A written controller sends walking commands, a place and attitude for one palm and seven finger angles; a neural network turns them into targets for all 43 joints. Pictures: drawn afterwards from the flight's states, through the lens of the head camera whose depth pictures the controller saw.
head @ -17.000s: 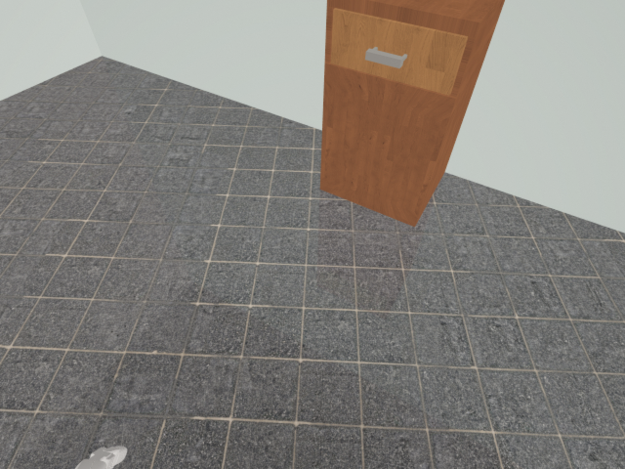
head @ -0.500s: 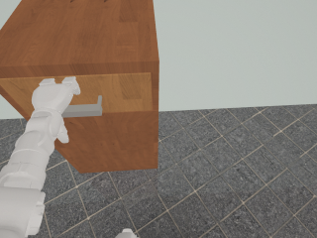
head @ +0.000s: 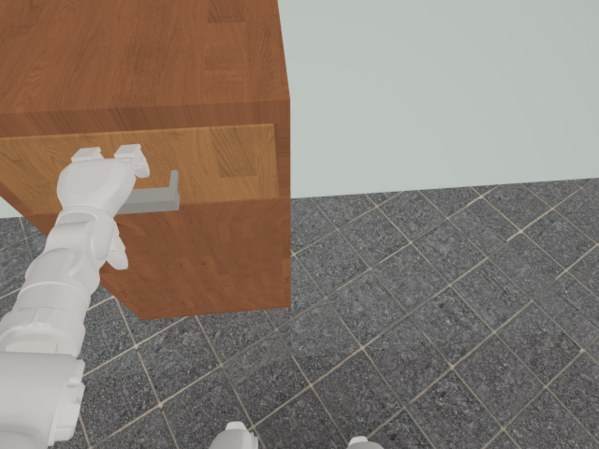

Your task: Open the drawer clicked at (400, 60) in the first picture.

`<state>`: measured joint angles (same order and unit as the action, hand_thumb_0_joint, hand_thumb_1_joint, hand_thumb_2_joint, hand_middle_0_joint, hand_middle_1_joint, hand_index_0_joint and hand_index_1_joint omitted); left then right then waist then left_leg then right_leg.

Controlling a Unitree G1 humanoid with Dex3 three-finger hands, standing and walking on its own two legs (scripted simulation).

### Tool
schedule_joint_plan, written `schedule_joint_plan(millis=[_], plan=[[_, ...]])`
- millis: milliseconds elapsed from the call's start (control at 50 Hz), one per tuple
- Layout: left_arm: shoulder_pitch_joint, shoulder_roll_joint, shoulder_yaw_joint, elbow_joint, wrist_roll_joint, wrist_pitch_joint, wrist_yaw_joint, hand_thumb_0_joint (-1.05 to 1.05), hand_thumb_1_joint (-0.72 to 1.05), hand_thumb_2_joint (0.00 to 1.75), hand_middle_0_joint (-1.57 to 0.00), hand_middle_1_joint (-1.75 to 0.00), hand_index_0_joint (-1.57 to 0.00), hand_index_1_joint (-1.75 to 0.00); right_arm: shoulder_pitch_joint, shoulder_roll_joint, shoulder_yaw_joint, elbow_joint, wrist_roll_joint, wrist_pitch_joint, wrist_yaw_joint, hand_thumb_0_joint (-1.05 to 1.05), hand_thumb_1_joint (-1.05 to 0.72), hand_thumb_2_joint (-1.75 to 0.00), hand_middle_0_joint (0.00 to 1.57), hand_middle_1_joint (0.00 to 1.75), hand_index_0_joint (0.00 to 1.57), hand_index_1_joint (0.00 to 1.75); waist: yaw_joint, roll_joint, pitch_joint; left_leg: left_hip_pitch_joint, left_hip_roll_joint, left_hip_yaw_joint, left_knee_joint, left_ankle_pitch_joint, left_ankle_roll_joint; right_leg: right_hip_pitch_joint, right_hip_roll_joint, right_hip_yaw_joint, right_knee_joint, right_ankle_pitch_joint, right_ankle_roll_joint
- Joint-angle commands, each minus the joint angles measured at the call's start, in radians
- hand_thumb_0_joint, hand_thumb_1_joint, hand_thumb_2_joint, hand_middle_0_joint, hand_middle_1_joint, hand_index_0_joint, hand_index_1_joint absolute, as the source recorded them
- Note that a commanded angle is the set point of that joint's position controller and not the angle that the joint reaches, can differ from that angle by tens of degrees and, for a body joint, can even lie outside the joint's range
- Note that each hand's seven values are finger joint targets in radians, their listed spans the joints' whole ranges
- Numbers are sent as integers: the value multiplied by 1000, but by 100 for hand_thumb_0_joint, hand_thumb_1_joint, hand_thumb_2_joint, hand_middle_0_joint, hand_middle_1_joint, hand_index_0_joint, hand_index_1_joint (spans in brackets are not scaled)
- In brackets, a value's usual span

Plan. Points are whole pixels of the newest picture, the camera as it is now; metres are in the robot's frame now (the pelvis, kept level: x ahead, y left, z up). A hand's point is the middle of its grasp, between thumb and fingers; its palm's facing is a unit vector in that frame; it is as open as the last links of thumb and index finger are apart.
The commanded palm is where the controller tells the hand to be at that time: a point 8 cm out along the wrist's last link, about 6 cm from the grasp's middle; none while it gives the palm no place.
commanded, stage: lower the fingers behind the handle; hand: left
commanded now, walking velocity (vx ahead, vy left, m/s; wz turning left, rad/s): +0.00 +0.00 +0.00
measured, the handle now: (140, 189) +0.51 +0.25 -0.01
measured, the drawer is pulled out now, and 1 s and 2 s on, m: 0.00 0.00 0.00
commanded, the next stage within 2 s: lift the fingers back up to retry in 1.24 s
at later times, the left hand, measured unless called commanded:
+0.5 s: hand (122, 211) +0.45 +0.26 +0.00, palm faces -0.06 -0.02 -1.00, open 13.8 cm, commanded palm +0.44 +0.26 +0.05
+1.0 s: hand (123, 217) +0.45 +0.26 +0.00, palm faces -0.03 -0.01 -1.00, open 13.8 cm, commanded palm +0.43 +0.26 +0.03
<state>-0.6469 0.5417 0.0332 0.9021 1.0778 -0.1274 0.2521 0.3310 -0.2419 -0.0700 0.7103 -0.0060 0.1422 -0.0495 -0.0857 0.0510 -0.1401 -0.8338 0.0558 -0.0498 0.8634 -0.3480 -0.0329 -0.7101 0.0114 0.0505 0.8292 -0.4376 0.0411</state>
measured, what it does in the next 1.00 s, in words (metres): stands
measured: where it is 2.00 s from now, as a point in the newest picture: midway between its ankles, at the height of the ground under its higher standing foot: outside the picture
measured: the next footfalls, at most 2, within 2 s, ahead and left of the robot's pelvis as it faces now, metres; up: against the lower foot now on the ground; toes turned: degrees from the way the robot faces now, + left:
none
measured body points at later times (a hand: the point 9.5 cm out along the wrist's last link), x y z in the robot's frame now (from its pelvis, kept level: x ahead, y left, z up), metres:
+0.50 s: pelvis +0.00 +0.00 -0.01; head +0.10 +0.01 +0.43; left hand +0.45 +0.26 +0.06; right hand +0.03 -0.27 -0.14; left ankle +0.03 +0.14 -0.69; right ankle -0.03 -0.15 -0.69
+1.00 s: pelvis -0.02 +0.01 -0.03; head +0.08 +0.01 +0.41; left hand +0.44 +0.26 +0.05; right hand +0.02 -0.27 -0.15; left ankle +0.03 +0.14 -0.69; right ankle -0.03 -0.15 -0.69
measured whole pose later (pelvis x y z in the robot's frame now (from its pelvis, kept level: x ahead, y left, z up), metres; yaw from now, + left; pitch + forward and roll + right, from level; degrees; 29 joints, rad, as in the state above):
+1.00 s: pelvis -0.02 +0.01 -0.03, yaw -1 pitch +22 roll -3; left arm -0.72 0.55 0.01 0.97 1.09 -0.09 0.33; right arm 0.31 -0.25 -0.04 0.68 0.00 0.16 -0.04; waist -0.09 0.05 -0.18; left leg -1.01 0.06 -0.05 1.01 -0.38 -0.03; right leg -0.89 0.02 0.06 0.98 -0.48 0.05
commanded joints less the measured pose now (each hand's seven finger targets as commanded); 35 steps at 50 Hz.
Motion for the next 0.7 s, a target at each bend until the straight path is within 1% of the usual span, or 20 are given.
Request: schedule_joint_plan(millis=[0,40,80,100,140,200,260,300,320,340,360,400,440,460,480,500,560,600,640,680], plan=[[-406,267,77,-159,-4,14,64,0,-50,30,-30,-120,-30,-120,96,-160,-56,-67,0,-17,-9,0,-90,-90,20,30,20,30,-6,38,-381,369,-64,77,-46,300,73,20,65,-96,-89,316,-67],[-433,275,69,-141,3,28,66,0,-50,30,-30,-120,-30,-120,99,-164,-53,-65,1,-17,-11,0,-90,-90,20,30,20,30,-15,23,-377,351,-64,76,-40,281,75,9,64,-93,-88,304,-66],[-458,255,52,-147,-2,31,62,0,-50,30,-30,-120,-30,-120,104,-162,-53,-63,-3,-21,-11,0,-90,-90,20,30,20,30,-21,57,-386,363,-63,75,-35,284,73,-3,63,-94,-84,297,-69],[-461,289,76,-166,0,25,63,0,-50,30,-30,-120,-30,-120,108,-164,-54,-63,-3,-21,-12,0,-90,-90,20,30,20,30,-10,65,-430,380,-61,75,-31,299,73,7,64,-91,-78,311,-67],[-441,272,67,-150,-3,24,59,0,-50,30,-30,-120,-30,-120,107,-162,-53,-64,-3,-20,-15,0,-90,-90,20,30,20,30,-16,40,-421,365,-61,77,-21,302,75,8,63,-91,-76,324,-64],[-430,278,75,-143,0,15,58,0,-50,30,-30,-120,-30,-120,110,-161,-52,-59,-5,-21,-15,0,-90,-90,20,30,20,30,-15,50,-428,355,-61,75,-6,315,73,-10,64,-92,-60,333,-66],[-403,274,74,-109,0,23,65,0,-50,30,-30,-120,-30,-120,106,-163,-48,-57,-8,-19,-12,0,-90,-90,20,30,20,30,-13,47,-389,313,-61,78,0,290,73,-20,64,-93,-53,317,-67],[-401,303,96,-104,4,26,66,0,-50,30,-30,-120,-30,-120,109,-168,-48,-56,-7,-16,-12,0,-90,-90,20,30,20,30,-8,37,-415,311,-61,79,6,307,73,-13,63,-91,-45,338,-65],[-373,278,78,-86,3,35,64,0,-50,30,-30,-120,-30,-120,108,-167,-49,-57,-9,-14,-9,0,-90,-90,20,30,20,30,-5,40,-404,309,-62,79,9,304,72,-20,64,-94,-41,330,-68],[-391,274,73,-96,5,36,66,0,-50,30,-30,-120,-30,-120,108,-165,-48,-61,-6,-13,-9,0,-90,-90,20,30,20,30,-11,31,-409,302,-60,81,8,295,73,-19,64,-92,-46,328,-65],[-367,279,79,-72,6,42,65,0,-50,30,-30,-120,-30,-120,108,-168,-48,-58,-8,-10,-8,0,-90,-90,20,30,20,30,-5,26,-392,292,-60,80,9,289,72,-21,64,-94,-42,322,-67],[-358,275,79,-77,5,41,63,0,-50,30,-30,-120,-30,-120,111,-167,-47,-62,-6,-6,-6,0,-90,-90,20,30,20,30,-3,31,-412,299,-60,80,11,306,71,-23,64,-94,-37,335,-67],[-334,259,69,-59,0,47,59,0,-50,30,-30,-120,-30,-120,105,-166,-45,-66,-4,-2,-5,0,-90,-90,20,30,20,30,-2,10,-386,269,-61,86,10,273,73,-17,62,-91,-43,320,-65],[-337,242,50,-38,-2,53,56,0,-50,30,-30,-120,-30,-120,106,-167,-43,-67,-5,-3,-5,0,-90,-90,20,30,20,30,-12,2,-356,259,-61,84,9,262,74,-29,63,-96,-43,310,-67],[-341,252,66,-35,-7,51,52,0,-50,30,-30,-120,-30,-120,107,-169,-44,-64,-5,-2,-5,0,-90,-90,20,30,20,30,-12,-18,-363,252,-59,81,12,263,75,-26,61,-94,-39,311,-67],[-359,265,64,-51,-2,45,53,0,-50,30,-30,-120,-30,-120,108,-169,-43,-69,-2,-1,-7,0,-90,-90,20,30,20,30,-10,5,-386,255,-61,83,12,257,75,-27,60,-90,-38,307,-64],[-310,244,55,-19,-3,48,50,0,-50,30,-30,-120,-30,-120,104,-169,-42,-76,-2,1,-7,0,-90,-90,20,30,20,30,-8,-15,-359,234,-61,88,19,236,76,-35,60,-91,-36,292,-65],[-305,270,76,-18,-3,40,49,0,-50,30,-30,-120,-30,-120,105,-171,-40,-77,-2,3,-8,0,-90,-90,20,30,20,30,-2,-20,-372,222,-59,85,23,239,76,-37,59,-89,-24,297,-64],[-289,233,51,-17,-2,39,49,0,-50,30,-30,-120,-30,-120,102,-166,-40,-83,-1,4,-5,0,-90,-90,20,30,20,30,-7,-19,-352,215,-60,89,29,226,75,-54,59,-91,-27,286,-65],[-283,257,73,-8,-8,36,52,0,-50,30,-30,-120,-30,-120,101,-170,-38,-82,-3,3,-4,0,-90,-90,20,30,20,30,1,-17,-344,196,-59,87,34,215,76,-56,59,-90,-18,275,-68]])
